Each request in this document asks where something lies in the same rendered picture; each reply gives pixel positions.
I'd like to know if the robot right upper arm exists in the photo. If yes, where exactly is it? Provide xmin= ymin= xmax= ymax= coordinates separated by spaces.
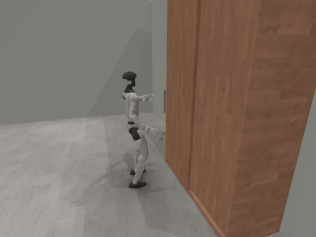
xmin=128 ymin=93 xmax=138 ymax=120

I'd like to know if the robot left shin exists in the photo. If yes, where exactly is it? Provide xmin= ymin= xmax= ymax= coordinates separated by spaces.
xmin=133 ymin=150 xmax=142 ymax=171

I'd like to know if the robot right forearm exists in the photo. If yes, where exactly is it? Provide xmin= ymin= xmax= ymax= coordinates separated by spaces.
xmin=131 ymin=115 xmax=152 ymax=133

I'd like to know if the left robot hand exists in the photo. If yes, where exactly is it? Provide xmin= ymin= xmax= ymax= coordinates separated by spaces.
xmin=142 ymin=94 xmax=154 ymax=102

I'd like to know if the handle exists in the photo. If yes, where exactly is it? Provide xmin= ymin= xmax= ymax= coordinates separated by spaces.
xmin=163 ymin=90 xmax=169 ymax=114

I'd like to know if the right robot hand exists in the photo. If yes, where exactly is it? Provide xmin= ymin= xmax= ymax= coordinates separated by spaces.
xmin=150 ymin=128 xmax=166 ymax=140

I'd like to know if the robot torso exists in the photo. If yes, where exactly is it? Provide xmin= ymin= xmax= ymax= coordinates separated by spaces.
xmin=122 ymin=90 xmax=139 ymax=134

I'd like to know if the wardrobe door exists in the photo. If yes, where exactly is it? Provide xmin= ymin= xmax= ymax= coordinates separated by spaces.
xmin=190 ymin=0 xmax=259 ymax=235
xmin=166 ymin=0 xmax=201 ymax=191

